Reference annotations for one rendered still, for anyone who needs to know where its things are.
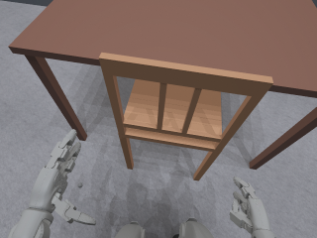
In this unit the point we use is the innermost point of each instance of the robot left forearm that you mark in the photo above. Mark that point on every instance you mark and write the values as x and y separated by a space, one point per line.
34 223

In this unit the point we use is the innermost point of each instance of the robot thigh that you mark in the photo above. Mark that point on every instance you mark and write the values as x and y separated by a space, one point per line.
193 229
131 231

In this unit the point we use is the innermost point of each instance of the robot left thigh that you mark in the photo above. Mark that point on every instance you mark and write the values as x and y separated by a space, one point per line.
131 231

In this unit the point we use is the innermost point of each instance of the table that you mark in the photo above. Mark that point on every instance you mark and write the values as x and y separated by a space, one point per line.
276 38

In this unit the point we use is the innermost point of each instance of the chair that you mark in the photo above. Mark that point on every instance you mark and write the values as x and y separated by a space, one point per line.
178 104

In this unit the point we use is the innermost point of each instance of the robot right hand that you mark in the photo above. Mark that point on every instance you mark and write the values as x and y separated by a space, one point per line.
253 215

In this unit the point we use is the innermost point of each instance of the robot left hand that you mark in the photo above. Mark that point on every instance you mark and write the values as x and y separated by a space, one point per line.
53 176

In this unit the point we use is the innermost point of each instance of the robot right thigh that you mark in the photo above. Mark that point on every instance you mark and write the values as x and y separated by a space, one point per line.
193 229

